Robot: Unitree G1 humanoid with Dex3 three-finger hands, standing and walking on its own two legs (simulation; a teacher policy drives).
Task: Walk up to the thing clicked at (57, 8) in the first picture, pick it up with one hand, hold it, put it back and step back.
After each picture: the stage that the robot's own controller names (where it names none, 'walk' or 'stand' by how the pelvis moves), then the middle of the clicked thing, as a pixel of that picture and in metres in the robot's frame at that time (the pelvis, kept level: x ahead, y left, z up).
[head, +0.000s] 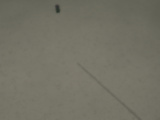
stand; (57, 8) +2.32 +0.43 -0.72
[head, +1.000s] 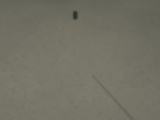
walk; (75, 15) +2.21 +0.17 -0.70
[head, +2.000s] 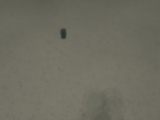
walk; (63, 33) +1.54 +0.20 -0.71
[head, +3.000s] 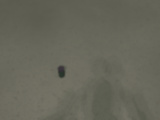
walk; (61, 71) +0.98 +0.21 -0.72
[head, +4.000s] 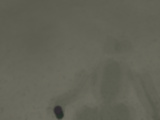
walk; (58, 112) +0.56 +0.24 -0.69
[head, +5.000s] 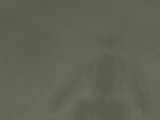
stand; out of the picture +0.40 +0.21 -0.72
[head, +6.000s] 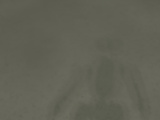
stand; out of the picture +0.38 +0.20 -0.73
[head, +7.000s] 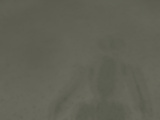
stand; out of the picture +0.37 +0.20 -0.73
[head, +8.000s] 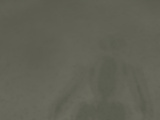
stand; out of the picture +0.37 +0.20 -0.73
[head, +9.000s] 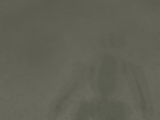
go down; out of the picture +0.36 +0.19 -0.73
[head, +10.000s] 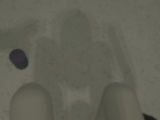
go down; (19, 60) +0.45 +0.25 -0.32
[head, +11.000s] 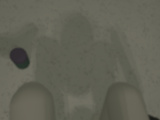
approach; (20, 59) +0.44 +0.27 -0.29
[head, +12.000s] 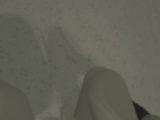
close in; out of the picture +0.42 +0.31 -0.22
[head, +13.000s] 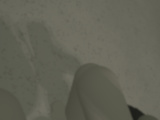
close; out of the picture +0.42 +0.32 -0.22
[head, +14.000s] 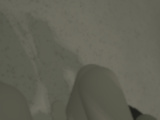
lift; out of the picture +0.40 +0.30 -0.23
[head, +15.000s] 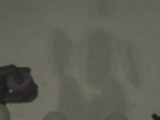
lift; (24, 87) +0.34 +0.21 -0.02
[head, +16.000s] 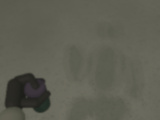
hold; (38, 96) +0.32 +0.17 -0.01
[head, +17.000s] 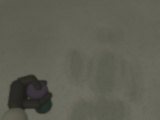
hold; (40, 97) +0.32 +0.17 -0.01
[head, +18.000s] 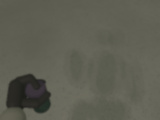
hold; (39, 97) +0.33 +0.18 -0.01
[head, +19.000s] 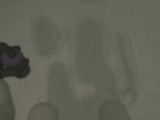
crouch; (16, 64) +0.42 +0.23 -0.08
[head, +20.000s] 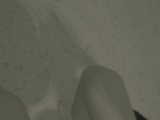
lower; out of the picture +0.40 +0.33 -0.23
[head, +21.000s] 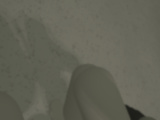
lower; out of the picture +0.41 +0.34 -0.22
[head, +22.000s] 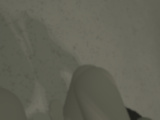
lower; out of the picture +0.41 +0.34 -0.23
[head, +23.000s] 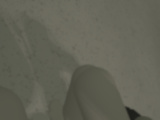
lower; out of the picture +0.41 +0.34 -0.23
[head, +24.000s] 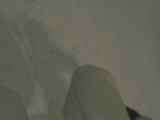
loosen; out of the picture +0.41 +0.34 -0.23
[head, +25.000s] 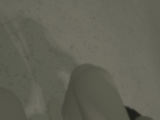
withdraw; out of the picture +0.40 +0.33 -0.23
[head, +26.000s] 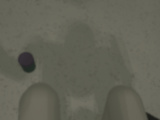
walk; (27, 63) +0.45 +0.27 -0.31
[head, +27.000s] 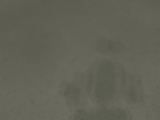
stand; out of the picture +0.38 +0.20 -0.66
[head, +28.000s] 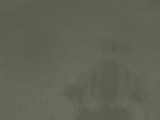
stand; out of the picture +0.40 +0.22 -0.67
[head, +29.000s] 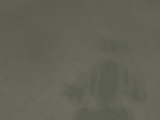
stand; out of the picture +0.39 +0.21 -0.67
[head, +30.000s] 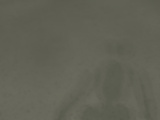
stand; out of the picture +0.41 +0.20 -0.72
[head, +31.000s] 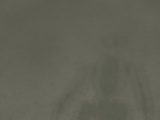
stand; out of the picture +0.37 +0.21 -0.73
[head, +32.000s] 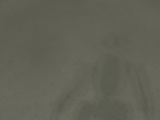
walk; out of the picture +0.37 +0.21 -0.73
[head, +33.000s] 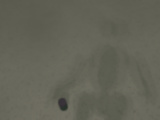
walk; (63, 104) +0.53 +0.22 -0.70
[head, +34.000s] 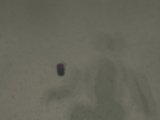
walk; (60, 70) +0.84 +0.20 -0.70
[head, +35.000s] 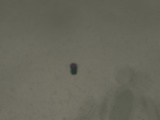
stand; (73, 69) +1.03 +0.16 -0.70
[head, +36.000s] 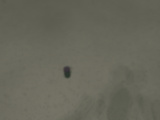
stand; (67, 72) +1.02 +0.20 -0.73
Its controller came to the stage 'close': yes
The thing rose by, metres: 0.70
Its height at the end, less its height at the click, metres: +0.00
